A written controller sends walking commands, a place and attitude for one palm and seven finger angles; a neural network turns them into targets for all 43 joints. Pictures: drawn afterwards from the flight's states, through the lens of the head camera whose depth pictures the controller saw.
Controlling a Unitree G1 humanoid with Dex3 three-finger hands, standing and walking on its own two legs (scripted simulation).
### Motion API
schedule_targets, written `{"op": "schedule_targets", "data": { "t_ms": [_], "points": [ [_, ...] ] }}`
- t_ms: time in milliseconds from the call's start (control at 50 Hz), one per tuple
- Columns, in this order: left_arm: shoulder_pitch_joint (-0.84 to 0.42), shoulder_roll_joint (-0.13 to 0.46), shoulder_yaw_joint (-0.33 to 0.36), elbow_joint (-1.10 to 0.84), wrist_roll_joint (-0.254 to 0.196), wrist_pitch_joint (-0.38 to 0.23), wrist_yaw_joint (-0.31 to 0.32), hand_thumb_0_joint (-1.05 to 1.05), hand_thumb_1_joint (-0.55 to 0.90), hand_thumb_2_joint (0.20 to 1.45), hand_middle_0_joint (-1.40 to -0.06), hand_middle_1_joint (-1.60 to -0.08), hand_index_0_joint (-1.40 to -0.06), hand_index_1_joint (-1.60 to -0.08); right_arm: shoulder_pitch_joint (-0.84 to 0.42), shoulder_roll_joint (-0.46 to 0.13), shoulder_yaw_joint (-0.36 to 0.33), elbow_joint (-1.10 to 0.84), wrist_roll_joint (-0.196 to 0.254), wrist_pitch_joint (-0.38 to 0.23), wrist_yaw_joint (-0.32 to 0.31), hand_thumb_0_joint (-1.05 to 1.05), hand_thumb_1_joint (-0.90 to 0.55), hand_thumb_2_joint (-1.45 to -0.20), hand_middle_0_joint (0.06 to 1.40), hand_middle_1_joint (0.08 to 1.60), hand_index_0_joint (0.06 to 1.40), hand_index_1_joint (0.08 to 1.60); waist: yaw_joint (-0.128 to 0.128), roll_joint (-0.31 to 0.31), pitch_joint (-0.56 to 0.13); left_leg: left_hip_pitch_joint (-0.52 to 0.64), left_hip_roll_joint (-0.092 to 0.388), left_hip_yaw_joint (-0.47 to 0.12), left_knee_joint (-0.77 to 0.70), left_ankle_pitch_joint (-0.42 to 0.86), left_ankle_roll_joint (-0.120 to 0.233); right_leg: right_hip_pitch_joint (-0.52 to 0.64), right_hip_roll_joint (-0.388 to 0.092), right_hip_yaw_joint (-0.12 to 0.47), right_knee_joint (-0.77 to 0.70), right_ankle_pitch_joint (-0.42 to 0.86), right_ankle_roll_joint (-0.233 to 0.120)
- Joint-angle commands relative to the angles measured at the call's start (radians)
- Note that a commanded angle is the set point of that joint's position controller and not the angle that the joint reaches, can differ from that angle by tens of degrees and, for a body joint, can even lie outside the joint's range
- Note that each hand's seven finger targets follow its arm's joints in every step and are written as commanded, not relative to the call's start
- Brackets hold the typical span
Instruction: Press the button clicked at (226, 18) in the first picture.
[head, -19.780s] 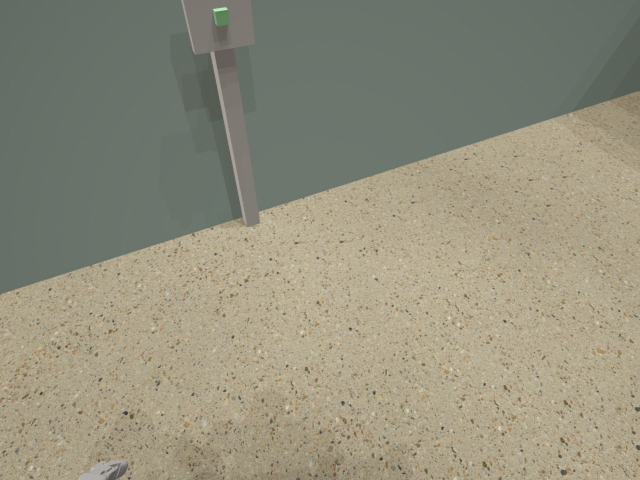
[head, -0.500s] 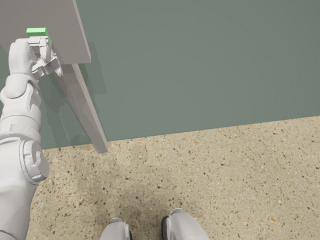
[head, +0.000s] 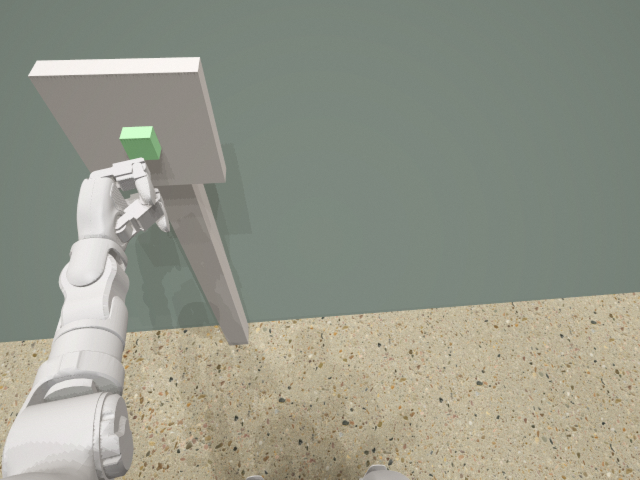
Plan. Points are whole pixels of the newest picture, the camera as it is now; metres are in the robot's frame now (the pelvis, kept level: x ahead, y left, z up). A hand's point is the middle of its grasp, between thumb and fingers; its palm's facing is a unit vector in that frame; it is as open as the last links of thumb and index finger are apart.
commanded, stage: pull the fist back off the button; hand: left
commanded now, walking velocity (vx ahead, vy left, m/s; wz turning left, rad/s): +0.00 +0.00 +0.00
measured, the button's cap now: (141, 141) +0.51 +0.22 +0.12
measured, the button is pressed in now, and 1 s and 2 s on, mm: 0 0 0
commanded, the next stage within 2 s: draw the hand back to the body in 0.34 s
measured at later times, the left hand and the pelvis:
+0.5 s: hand (156, 242) +0.37 +0.18 +0.09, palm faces +0.10 -1.00 -0.02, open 3.1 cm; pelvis +0.01 -0.02 +0.01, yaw +3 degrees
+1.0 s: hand (96, 300) +0.28 +0.20 +0.14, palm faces +0.15 -0.98 -0.12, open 3.1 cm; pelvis +0.00 -0.02 +0.02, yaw +2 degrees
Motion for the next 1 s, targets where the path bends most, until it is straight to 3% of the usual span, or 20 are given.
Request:
{"op": "schedule_targets", "data": {
  "t_ms": [0,20,60,120,220,260,300,320,360,400,460,520,600,620,720,800,880,920,940,980],
  "points": [
    [-0.3,0.158,-0.025,-0.353,-0.035,-0.035,-0.002,0.0,0.9,0.9,-1.3,-1.5,-1.3,-1.5,0.028,-0.143,-0.065,-0.107,0.009,-0.035,-0.014,0.0,-0.9,-0.9,0.2,0.3,0.2,0.3,0.017,0.051,-0.349,0.241,-0.009,-0.053,-0.112,0.441,-0.009,0.228,0.022,0.0,-0.067,0.376,-0.021],
    [-0.29,0.169,-0.019,-0.371,-0.032,-0.031,0.002,0.0,0.9,0.9,-1.3,-1.5,-1.3,-1.5,0.025,-0.143,-0.065,-0.102,0.009,-0.037,-0.016,0.0,-0.9,-0.9,0.2,0.3,0.2,0.3,0.018,0.049,-0.347,0.252,-0.008,-0.06,-0.114,0.456,-0.011,0.232,0.021,-0.001,-0.067,0.383,-0.021],
    [-0.244,0.114,-0.055,-0.424,-0.039,-0.027,0.008,0.0,0.9,0.9,-1.3,-1.5,-1.3,-1.5,0.009,-0.133,-0.065,-0.105,0.008,-0.046,-0.016,0.0,-0.9,-0.9,0.2,0.3,0.2,0.3,0.024,0.064,-0.355,0.29,-0.006,-0.064,-0.114,0.501,-0.016,0.23,0.019,-0.006,-0.067,0.396,-0.02],
    [-0.162,0.093,-0.068,-0.509,-0.044,-0.028,0.023,0.0,0.9,0.9,-1.3,-1.5,-1.3,-1.5,-0.013,-0.128,-0.066,-0.104,0.007,-0.058,-0.014,0.0,-0.9,-0.9,0.2,0.3,0.2,0.3,0.034,0.058,-0.367,0.315,-0.007,-0.066,-0.114,0.554,-0.019,0.26,0.014,-0.006,-0.066,0.439,-0.018],
    [0.015,0.078,-0.062,-0.555,-0.045,0.005,0.03,0.0,0.9,0.9,-1.3,-1.5,-1.3,-1.5,-0.058,-0.122,-0.06,-0.122,0.009,-0.065,-0.012,0.0,-0.9,-0.9,0.2,0.3,0.2,0.3,0.062,0.003,-0.325,0.278,-0.016,-0.055,-0.135,0.53,-0.017,0.319,0.006,-0.009,-0.076,0.471,-0.017],
    [-0.06,0.079,-0.078,-0.585,-0.042,0.01,0.034,0.0,0.9,0.9,-1.3,-1.5,-1.3,-1.5,-0.077,-0.122,-0.057,-0.115,0.011,-0.065,-0.017,0.0,-0.9,-0.9,0.2,0.3,0.2,0.3,0.04,0.005,-0.286,0.27,-0.021,-0.055,-0.14,0.472,-0.017,0.302,0.005,-0.008,-0.086,0.448,-0.017],
    [-0.083,0.082,-0.075,-0.579,-0.044,0.012,0.039,0.0,0.9,0.9,-1.3,-1.5,-1.3,-1.5,-0.086,-0.122,-0.055,-0.113,0.01,-0.068,-0.023,0.0,-0.9,-0.9,0.2,0.3,0.2,0.3,0.031,-0.027,-0.263,0.256,-0.023,-0.053,-0.143,0.413,-0.012,0.298,0.005,-0.005,-0.095,0.418,-0.016],
    [-0.089,0.1,-0.06,-0.569,-0.041,0.01,0.039,0.0,0.9,0.9,-1.3,-1.5,-1.3,-1.5,-0.092,-0.122,-0.053,-0.11,0.009,-0.069,-0.027,0.0,-0.9,-0.9,0.2,0.3,0.2,0.3,0.039,-0.007,-0.268,0.25,-0.027,-0.056,-0.147,0.392,-0.014,0.302,0.002,-0.003,-0.094,0.399,-0.018],
    [-0.141,0.05,-0.111,-0.552,-0.041,0.005,0.033,0.0,0.9,0.9,-1.3,-1.5,-1.3,-1.5,-0.103,-0.116,-0.047,-0.105,0.011,-0.076,-0.031,0.0,-0.9,-0.9,0.2,0.3,0.2,0.3,0.023,0.008,-0.246,0.256,-0.032,-0.055,-0.146,0.35,-0.014,0.275,0.001,-0.003,-0.102,0.366,-0.017],
    [-0.159,0.101,-0.077,-0.514,-0.038,-0.002,0.029,0.0,0.9,0.9,-1.3,-1.5,-1.3,-1.5,-0.098,-0.124,-0.047,-0.093,0.009,-0.078,-0.037,0.0,-0.9,-0.9,0.2,0.3,0.2,0.3,0.024,-0.015,-0.254,0.242,-0.032,-0.059,-0.143,0.317,-0.011,0.282,0.001,0.005,-0.105,0.336,-0.019],
    [-0.11,0.123,-0.054,-0.511,-0.044,-0.003,0.009,0.0,0.9,0.9,-1.3,-1.5,-1.3,-1.5,-0.115,-0.121,-0.041,-0.109,0.01,-0.082,-0.038,0.0,-0.9,-0.9,0.2,0.3,0.2,0.3,0.058,0.032,-0.299,0.25,-0.038,-0.057,-0.156,0.322,-0.013,0.33,-0.004,0.008,-0.103,0.346,-0.024],
    [0.01,0.144,-0.018,-0.561,-0.067,0.013,-0.009,0.0,0.9,0.9,-1.3,-1.5,-1.3,-1.5,-0.131,-0.119,-0.04,-0.135,0.014,-0.089,-0.036,0.0,-0.9,-0.9,0.2,0.3,0.2,0.3,0.087,0.0,-0.33,0.25,-0.038,-0.051,-0.172,0.358,-0.008,0.408,-0.005,0.013,-0.111,0.403,-0.022],
    [0.114,0.156,0.004,-0.609,-0.095,0.056,-0.027,0.0,0.9,0.9,-1.3,-1.5,-1.3,-1.5,-0.157,-0.119,-0.035,-0.157,0.023,-0.094,-0.042,0.0,-0.9,-0.9,0.2,0.3,0.2,0.3,0.096,-0.031,-0.243,0.226,-0.037,-0.045,-0.21,0.31,-0.004,0.424,-0.005,0.012,-0.149,0.364,-0.018],
    [0.117,0.132,-0.016,-0.642,-0.1,0.065,-0.032,0.0,0.9,0.9,-1.3,-1.5,-1.3,-1.5,-0.168,-0.116,-0.034,-0.163,0.028,-0.099,-0.043,0.0,-0.9,-0.9,0.2,0.3,0.2,0.3,0.089,-0.018,-0.225,0.236,-0.037,-0.04,-0.219,0.293,-0.003,0.409,-0.006,0.014,-0.163,0.349,-0.015],
    [0.178,0.108,-0.034,-0.786,-0.115,0.094,-0.029,0.0,0.9,0.9,-1.3,-1.5,-1.3,-1.5,-0.192,-0.112,-0.034,-0.169,0.032,-0.137,-0.054,0.0,-0.9,-0.9,0.2,0.3,0.2,0.3,0.09,-0.016,-0.203,0.296,-0.033,-0.049,-0.255,0.267,-0.001,0.409,-0.003,0.007,-0.196,0.288,-0.016],
    [0.28,0.136,0.002,-0.855,-0.127,0.127,-0.037,0.0,0.9,0.9,-1.3,-1.5,-1.3,-1.5,-0.213,-0.113,-0.031,-0.167,0.032,-0.164,-0.065,0.0,-0.9,-0.9,0.2,0.3,0.2,0.3,0.103,-0.028,-0.172,0.309,-0.034,-0.046,-0.273,0.266,0.001,0.435,-0.007,0.013,-0.222,0.282,-0.013],
    [0.335,0.103,-0.02,-0.958,-0.133,0.167,-0.048,0.0,0.9,0.9,-1.3,-1.5,-1.3,-1.5,-0.242,-0.099,-0.022,-0.174,0.036,-0.196,-0.071,0.0,-0.9,-0.9,0.2,0.3,0.2,0.3,0.114,0.037,-0.146,0.357,-0.036,-0.051,-0.296,0.261,-0.003,0.425,-0.007,0.001,-0.239,0.26,-0.017],
    [0.369,0.113,-0.011,-0.974,-0.139,0.191,-0.05,0.0,0.9,0.9,-1.3,-1.5,-1.3,-1.5,-0.244,-0.104,-0.02,-0.172,0.036,-0.207,-0.074,0.0,-0.9,-0.9,0.2,0.3,0.2,0.3,0.112,-0.018,-0.119,0.35,-0.034,-0.058,-0.303,0.249,-0.002,0.426,-0.005,-0.002,-0.252,0.241,-0.013],
    [0.357,0.193,-0.05,-1.093,-0.003,0.173,0.08,0.0,0.9,0.9,-1.3,-1.5,-1.3,-1.5,-0.275,-0.101,-0.029,-0.153,0.015,-0.206,-0.082,0.0,-0.9,-0.9,0.2,0.3,0.2,0.3,0.124,-0.012,-0.052,0.367,-0.036,-0.048,-0.345,0.239,0.009,0.428,-0.028,0.034,-0.332,0.193,-0.017],
    [0.494,0.078,-0.115,-1.086,0.035,0.186,0.181,0.0,0.9,0.9,-1.3,-1.5,-1.3,-1.5,-0.272,-0.088,-0.02,-0.139,0.007,-0.206,-0.082,0.0,-0.9,-0.9,0.2,0.3,0.2,0.3,0.113,-0.019,0.001,0.412,-0.028,-0.055,-0.382,0.233,0.007,0.435,-0.028,0.013,-0.355,0.172,-0.017]
  ]
}}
